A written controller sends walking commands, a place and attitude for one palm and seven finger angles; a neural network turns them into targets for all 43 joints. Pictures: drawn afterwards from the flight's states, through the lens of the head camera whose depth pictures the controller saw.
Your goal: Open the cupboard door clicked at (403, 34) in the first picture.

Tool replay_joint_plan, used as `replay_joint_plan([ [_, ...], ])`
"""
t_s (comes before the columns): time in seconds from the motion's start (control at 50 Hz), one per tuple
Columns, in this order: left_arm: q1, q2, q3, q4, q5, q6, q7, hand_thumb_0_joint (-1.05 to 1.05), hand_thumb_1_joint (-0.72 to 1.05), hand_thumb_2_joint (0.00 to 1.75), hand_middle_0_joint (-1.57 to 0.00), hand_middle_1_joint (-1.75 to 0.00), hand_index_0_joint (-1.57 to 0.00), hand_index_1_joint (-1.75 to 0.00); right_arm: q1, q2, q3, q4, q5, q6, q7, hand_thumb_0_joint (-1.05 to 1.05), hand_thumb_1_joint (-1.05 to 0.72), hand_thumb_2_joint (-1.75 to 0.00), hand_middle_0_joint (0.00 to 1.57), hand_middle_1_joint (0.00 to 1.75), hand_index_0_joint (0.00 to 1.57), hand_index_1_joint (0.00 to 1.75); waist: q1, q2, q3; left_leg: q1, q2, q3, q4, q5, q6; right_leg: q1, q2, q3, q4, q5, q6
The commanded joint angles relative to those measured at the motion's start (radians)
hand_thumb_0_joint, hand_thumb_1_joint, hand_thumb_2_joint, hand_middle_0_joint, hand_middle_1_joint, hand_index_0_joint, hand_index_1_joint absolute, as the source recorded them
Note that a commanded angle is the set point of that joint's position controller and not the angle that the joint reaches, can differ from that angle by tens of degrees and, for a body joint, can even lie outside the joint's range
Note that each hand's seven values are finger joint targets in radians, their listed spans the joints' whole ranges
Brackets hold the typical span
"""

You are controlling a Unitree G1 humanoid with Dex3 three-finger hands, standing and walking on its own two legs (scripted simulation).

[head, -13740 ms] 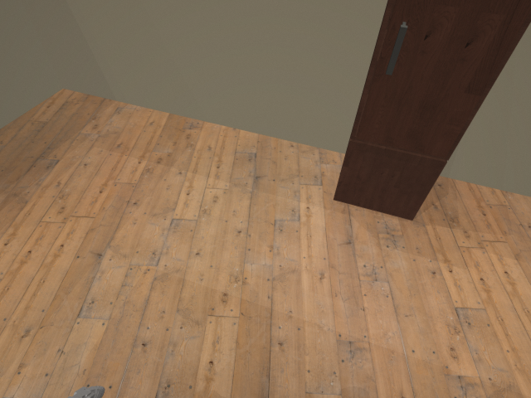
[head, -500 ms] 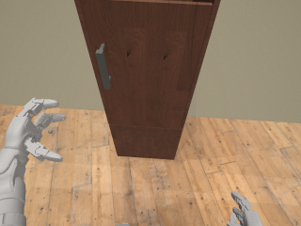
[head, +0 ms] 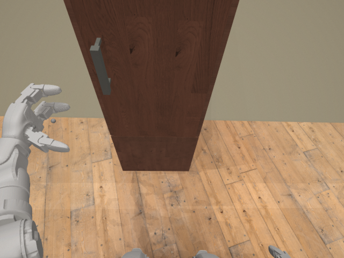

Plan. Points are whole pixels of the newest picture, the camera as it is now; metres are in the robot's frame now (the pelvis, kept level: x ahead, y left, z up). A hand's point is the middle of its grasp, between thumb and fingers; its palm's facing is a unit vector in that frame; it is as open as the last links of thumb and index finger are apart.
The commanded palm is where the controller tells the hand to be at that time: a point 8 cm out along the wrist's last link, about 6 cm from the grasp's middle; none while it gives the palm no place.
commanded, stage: move the hooked fingers beside the handle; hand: left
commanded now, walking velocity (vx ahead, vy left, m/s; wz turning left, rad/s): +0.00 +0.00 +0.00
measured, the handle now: (102, 67) +0.58 +0.21 +0.08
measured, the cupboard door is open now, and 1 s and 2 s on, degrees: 0 0 0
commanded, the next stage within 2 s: slide the fingers in behind the handle in 1.70 s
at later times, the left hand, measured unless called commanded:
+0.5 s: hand (67, 95) +0.47 +0.27 +0.09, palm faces +0.02 -1.00 +0.00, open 14.0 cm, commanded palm +0.46 +0.32 +0.09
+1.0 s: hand (76, 74) +0.54 +0.27 +0.08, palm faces +0.00 -1.00 -0.01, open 14.0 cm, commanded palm +0.53 +0.31 +0.08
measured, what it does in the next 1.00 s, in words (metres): stands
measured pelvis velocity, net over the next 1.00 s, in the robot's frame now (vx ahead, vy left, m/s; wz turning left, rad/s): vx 0.01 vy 0.01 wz -0.04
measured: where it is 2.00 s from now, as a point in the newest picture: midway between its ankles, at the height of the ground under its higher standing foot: outside the picture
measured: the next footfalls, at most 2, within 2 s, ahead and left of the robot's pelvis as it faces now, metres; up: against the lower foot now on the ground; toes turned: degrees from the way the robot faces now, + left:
none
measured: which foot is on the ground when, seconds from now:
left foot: down 0.00-1.00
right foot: down 0.00-1.00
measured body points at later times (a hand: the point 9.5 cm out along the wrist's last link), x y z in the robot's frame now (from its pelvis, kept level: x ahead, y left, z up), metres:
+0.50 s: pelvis +0.00 +0.01 -0.01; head +0.10 +0.03 +0.43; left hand +0.46 +0.32 +0.09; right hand +0.03 -0.26 -0.11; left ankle +0.01 +0.11 -0.70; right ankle +0.01 -0.12 -0.70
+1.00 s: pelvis +0.01 +0.01 -0.02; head +0.16 +0.04 +0.40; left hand +0.54 +0.33 +0.09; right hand -0.04 -0.26 -0.11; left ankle +0.01 +0.11 -0.70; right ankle +0.01 -0.12 -0.70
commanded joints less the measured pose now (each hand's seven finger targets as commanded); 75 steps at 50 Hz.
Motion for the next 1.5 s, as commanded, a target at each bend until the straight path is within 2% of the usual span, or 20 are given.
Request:
replay_joint_plan([
  [0.0, -0.431, 0.300, 0.044, -0.133, -0.015, -0.077, 0.003, 0.00, -0.50, 0.30, -0.30, -1.20, -0.30, -1.20, 0.049, -0.165, -0.069, -0.096, -0.005, -0.021, -0.006, 0.00, -0.90, -0.90, 0.20, 0.30, 0.20, 0.30, -0.020, 0.101, -0.319, 0.156, -0.024, -0.032, -0.113, 0.277, 0.008, 0.112, 0.027, 0.026, -0.067, 0.246, -0.019],
  [0.06, -0.461, 0.315, 0.045, -0.147, 0.001, -0.091, 0.011, 0.00, -0.50, 0.30, -0.30, -1.20, -0.30, -1.20, 0.067, -0.167, -0.075, -0.099, -0.009, -0.006, -0.001, 0.00, -0.90, -0.90, 0.20, 0.30, 0.20, 0.30, -0.015, 0.131, -0.389, 0.208, -0.020, -0.042, -0.101, 0.347, 0.005, 0.102, 0.032, 0.023, -0.050, 0.279, -0.022],
  [0.14, -0.512, 0.322, 0.048, -0.065, 0.011, -0.089, 0.029, 0.00, -0.50, 0.30, -0.30, -1.20, -0.30, -1.20, 0.089, -0.172, -0.074, -0.086, -0.011, 0.014, 0.003, 0.00, -0.90, -0.90, 0.20, 0.30, 0.20, 0.30, -0.032, 0.092, -0.344, 0.176, -0.014, -0.050, -0.095, 0.334, 0.005, 0.064, 0.037, 0.015, -0.048, 0.255, -0.023],
  [0.24, -0.563, 0.357, 0.062, -0.053, 0.038, -0.104, 0.053, 0.00, -0.50, 0.30, -0.30, -1.20, -0.30, -1.20, 0.114, -0.175, -0.076, -0.081, -0.020, 0.040, 0.013, 0.00, -0.90, -0.90, 0.20, 0.30, 0.20, 0.30, -0.032, 0.131, -0.414, 0.204, -0.012, -0.051, -0.077, 0.394, 0.001, 0.062, 0.037, 0.017, -0.030, 0.284, -0.021],
  [0.34, -0.671, 0.400, 0.063, 0.063, 0.067, -0.106, 0.058, 0.00, -0.50, 0.30, -0.30, -1.20, -0.30, -1.20, 0.129, -0.180, -0.068, -0.067, -0.021, 0.064, 0.010, 0.00, -0.90, -0.90, 0.20, 0.30, 0.20, 0.30, -0.065, 0.120, -0.347, 0.124, -0.011, -0.045, -0.071, 0.302, 0.010, 0.032, 0.036, 0.024, -0.034, 0.239, -0.017],
  [0.44, -0.749, 0.422, 0.056, 0.090, 0.082, -0.123, 0.051, 0.00, -0.50, 0.30, -0.30, -1.20, -0.30, -1.20, 0.163, -0.185, -0.068, -0.054, -0.028, 0.080, 0.010, 0.00, -0.90, -0.90, 0.20, 0.30, 0.20, 0.30, -0.090, 0.142, -0.425, 0.163, -0.005, -0.054, -0.042, 0.351, 0.010, 0.001, 0.042, 0.025, -0.019, 0.261, -0.016],
  [0.52, -0.799, 0.482, 0.065, 0.169, 0.100, -0.099, 0.040, 0.00, -0.50, 0.30, -0.30, -1.20, -0.30, -1.20, 0.181, -0.195, -0.062, -0.041, -0.028, 0.097, 0.007, 0.00, -0.90, -0.90, 0.20, 0.30, 0.20, 0.30, -0.113, 0.116, -0.387, 0.083, -0.003, -0.049, -0.033, 0.302, 0.018, -0.004, 0.039, 0.033, -0.024, 0.247, -0.007],
  [0.56, -0.817, 0.505, 0.072, 0.156, 0.111, -0.099, 0.037, 0.00, -0.50, 0.30, -0.30, -1.20, -0.30, -1.20, 0.194, -0.196, -0.062, -0.044, -0.031, 0.105, 0.008, 0.00, -0.90, -0.90, 0.20, 0.30, 0.20, 0.30, -0.100, 0.191, -0.432, 0.129, -0.002, -0.055, -0.028, 0.347, 0.010, -0.022, 0.040, 0.028, -0.012, 0.258, -0.013],
  [0.66, -0.866, 0.547, 0.098, 0.176, 0.117, -0.095, 0.045, 0.00, -0.50, 0.30, -0.30, -1.20, -0.30, -1.20, 0.228, -0.202, -0.060, -0.037, -0.039, 0.126, 0.012, 0.00, -0.90, -0.90, 0.20, 0.30, 0.20, 0.30, -0.116, 0.176, -0.470, 0.135, 0.004, -0.061, -0.006, 0.399, 0.012, -0.032, 0.047, 0.024, -0.006, 0.287, -0.009],
  [0.7, -0.900, 0.523, 0.062, 0.193, 0.127, -0.085, 0.046, 0.00, -0.50, 0.30, -0.30, -1.20, -0.30, -1.20, 0.232, -0.201, -0.057, -0.033, -0.040, 0.133, 0.013, 0.00, -0.90, -0.90, 0.20, 0.30, 0.20, 0.30, -0.142, 0.177, -0.445, 0.115, 0.005, -0.058, -0.002, 0.373, 0.016, -0.051, 0.046, 0.026, -0.012, 0.272, -0.004],
  [0.74, -0.906, 0.600, 0.108, 0.211, 0.139, -0.082, 0.052, 0.00, -0.50, 0.30, -0.30, -1.20, -0.30, -1.20, 0.249, -0.210, -0.054, -0.036, -0.043, 0.141, 0.009, 0.00, -0.90, -0.90, 0.20, 0.30, 0.20, 0.30, -0.134, 0.169, -0.454, 0.095, 0.004, -0.062, 0.001, 0.379, 0.018, -0.033, 0.049, 0.027, -0.006, 0.282, -0.008],
  [0.76, -0.925, 0.582, 0.085, 0.198, 0.146, -0.080, 0.051, 0.00, -0.50, 0.30, -0.30, -1.20, -0.30, -1.20, 0.250, -0.206, -0.053, -0.038, -0.043, 0.144, 0.012, 0.00, -0.90, -0.90, 0.20, 0.30, 0.20, 0.30, -0.141, 0.216, -0.473, 0.119, 0.005, -0.058, 0.006, 0.400, 0.016, -0.049, 0.048, 0.029, -0.006, 0.292, -0.006],
  [0.88, -0.971, 0.605, 0.085, 0.245, 0.163, -0.061, 0.054, 0.00, -0.50, 0.30, -0.30, -1.20, -0.30, -1.20, 0.283, -0.210, -0.047, -0.032, -0.050, 0.166, 0.018, 0.00, -0.90, -0.90, 0.20, 0.30, 0.20, 0.30, -0.166, 0.216, -0.470, 0.123, 0.013, -0.068, 0.024, 0.439, 0.015, -0.087, 0.055, 0.020, -0.004, 0.303, -0.004],
  [0.94, -0.910, 0.625, 0.110, 0.227, 0.169, -0.062, 0.053, 0.00, -0.50, 0.30, -0.30, -1.20, -0.30, -1.20, 0.296, -0.211, -0.049, -0.042, -0.057, 0.175, 0.023, 0.00, -0.90, -0.90, 0.20, 0.30, 0.20, 0.30, -0.137, 0.260, -0.524, 0.176, 0.017, -0.074, 0.027, 0.520, 0.006, -0.083, 0.057, 0.011, 0.010, 0.333, -0.014],
  [0.98, -0.887, 0.569, 0.080, 0.225, 0.160, -0.056, 0.050, 0.00, -0.50, 0.30, -0.30, -1.20, -0.30, -1.20, 0.300, -0.205, -0.052, -0.044, -0.056, 0.182, 0.030, 0.00, -0.90, -0.90, 0.20, 0.30, 0.20, 0.30, -0.146, 0.246, -0.513, 0.192, 0.021, -0.073, 0.031, 0.549, 0.004, -0.103, 0.060, 0.006, 0.004, 0.342, -0.007],
  [1.08, -0.874, 0.612, 0.128, 0.170, 0.155, -0.064, 0.055, 0.00, -0.50, 0.30, -0.30, -1.20, -0.30, -1.20, 0.304, -0.206, -0.058, -0.054, -0.059, 0.193, 0.036, 0.00, -0.90, -0.90, 0.20, 0.30, 0.20, 0.30, -0.130, 0.243, -0.535, 0.191, 0.021, -0.070, 0.028, 0.579, 0.005, -0.064, 0.063, 0.006, 0.008, 0.378, -0.008],
  [1.24, -0.873, 0.544, 0.103, 0.118, 0.138, -0.084, 0.071, 0.00, -0.50, 0.30, -0.30, -1.20, -0.30, -1.20, 0.295, -0.198, -0.065, -0.047, -0.058, 0.203, 0.044, 0.00, -0.90, -0.90, 0.20, 0.30, 0.20, 0.30, -0.136, 0.254, -0.515, 0.255, 0.028, -0.084, 0.029, 0.632, -0.003, -0.104, 0.069, -0.003, 0.003, 0.360, -0.012],
  [1.32, -0.875, 0.512, 0.068, 0.170, 0.147, -0.074, 0.082, 0.00, -0.50, 0.30, -0.30, -1.20, -0.30, -1.20, 0.277, -0.195, -0.058, -0.042, -0.053, 0.201, 0.044, 0.00, -0.90, -0.90, 0.20, 0.30, 0.20, 0.30, -0.150, 0.224, -0.452, 0.192, 0.020, -0.072, 0.020, 0.522, 0.005, -0.105, 0.067, 0.000, -0.007, 0.326, -0.007],
  [1.44, -0.901, 0.490, 0.059, 0.128, 0.139, -0.098, 0.091, 0.00, -0.50, 0.30, -0.30, -1.20, -0.30, -1.20, 0.277, -0.193, -0.060, -0.038, -0.057, 0.196, 0.040, 0.00, -0.90, -0.90, 0.20, 0.30, 0.20, 0.30, -0.148, 0.273, -0.526, 0.268, 0.024, -0.083, 0.037, 0.613, -0.005, -0.113, 0.065, 0.003, 0.006, 0.355, -0.012],
  [1.48, -0.901, 0.473, 0.044, 0.156, 0.138, -0.091, 0.090, 0.00, -0.50, 0.30, -0.30, -1.20, -0.30, -1.20, 0.269, -0.189, -0.058, -0.037, -0.054, 0.197, 0.042, 0.00, -0.90, -0.90, 0.20, 0.30, 0.20, 0.30, -0.151, 0.249, -0.496, 0.242, 0.022, -0.083, 0.032, 0.587, -0.006, -0.110, 0.064, 0.000, 0.003, 0.347, -0.008],
])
